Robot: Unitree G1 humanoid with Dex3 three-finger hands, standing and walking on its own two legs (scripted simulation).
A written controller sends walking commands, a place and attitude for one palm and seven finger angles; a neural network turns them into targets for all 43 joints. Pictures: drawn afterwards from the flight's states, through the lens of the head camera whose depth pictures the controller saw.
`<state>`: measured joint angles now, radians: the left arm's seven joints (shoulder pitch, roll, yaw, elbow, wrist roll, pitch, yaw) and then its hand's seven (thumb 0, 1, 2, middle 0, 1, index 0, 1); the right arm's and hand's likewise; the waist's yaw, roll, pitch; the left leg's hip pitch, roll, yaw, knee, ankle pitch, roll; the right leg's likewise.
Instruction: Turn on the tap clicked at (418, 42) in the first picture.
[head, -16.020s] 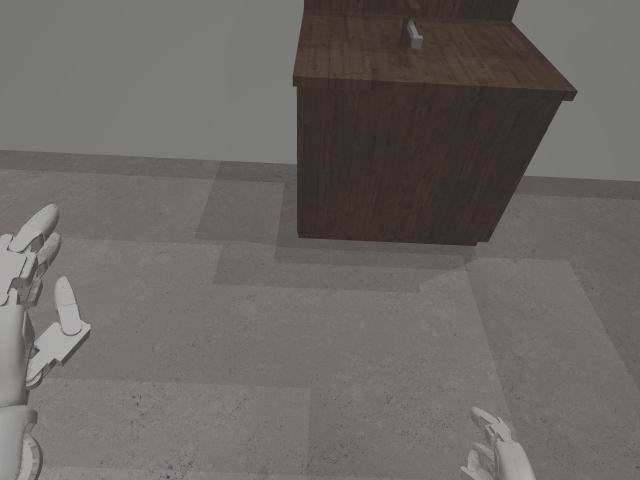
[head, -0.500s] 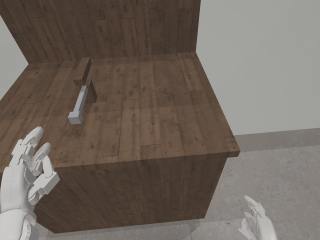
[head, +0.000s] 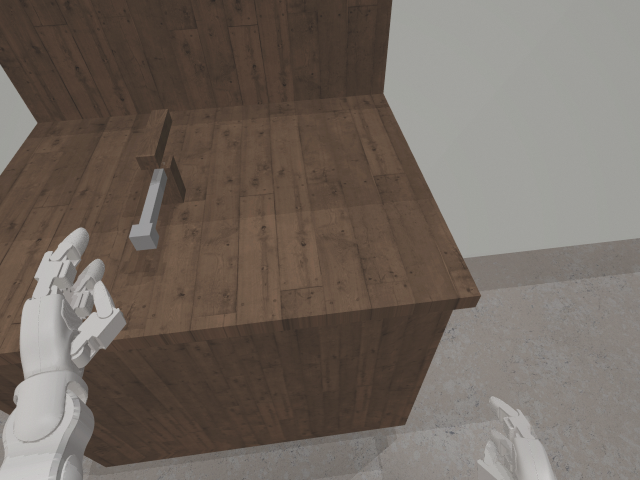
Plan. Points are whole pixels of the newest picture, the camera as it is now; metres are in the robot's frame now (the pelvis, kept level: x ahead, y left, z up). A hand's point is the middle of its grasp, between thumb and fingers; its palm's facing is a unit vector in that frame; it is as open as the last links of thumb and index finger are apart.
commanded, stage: reach beside the lever's end, fingers flat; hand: left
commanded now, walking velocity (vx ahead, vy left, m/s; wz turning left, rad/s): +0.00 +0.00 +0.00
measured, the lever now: (144, 236) +0.39 +0.30 +0.08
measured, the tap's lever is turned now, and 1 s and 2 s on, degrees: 0 0 1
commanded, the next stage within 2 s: push the lever round in 1.48 s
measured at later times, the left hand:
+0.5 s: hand (117, 282) +0.30 +0.28 +0.10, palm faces +0.45 -0.89 -0.10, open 7.6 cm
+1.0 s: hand (130, 247) +0.37 +0.30 +0.09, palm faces +0.45 -0.89 -0.11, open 7.8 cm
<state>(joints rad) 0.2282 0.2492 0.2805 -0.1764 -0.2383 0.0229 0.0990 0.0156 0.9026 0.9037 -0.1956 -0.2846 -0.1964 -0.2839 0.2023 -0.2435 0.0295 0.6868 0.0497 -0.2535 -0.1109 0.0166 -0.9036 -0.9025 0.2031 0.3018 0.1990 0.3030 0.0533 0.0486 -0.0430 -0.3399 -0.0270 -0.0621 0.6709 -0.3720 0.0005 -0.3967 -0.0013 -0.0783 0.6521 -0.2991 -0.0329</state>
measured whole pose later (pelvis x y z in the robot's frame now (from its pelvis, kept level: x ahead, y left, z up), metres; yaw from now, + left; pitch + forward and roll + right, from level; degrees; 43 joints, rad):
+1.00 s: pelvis +0.00 +0.00 +0.00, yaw -2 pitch +8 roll -1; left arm -0.26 0.39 0.46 0.52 -0.17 -0.14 0.03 0.02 0.90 0.90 -0.16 -0.16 -0.16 -0.16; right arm 0.26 -0.26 0.00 0.71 0.04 -0.12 -0.10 0.01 -0.90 -0.90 0.20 0.30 0.20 0.30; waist -0.02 0.03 -0.05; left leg -0.44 -0.01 -0.03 0.69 -0.38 0.01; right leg -0.50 0.02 -0.05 0.65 -0.28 -0.03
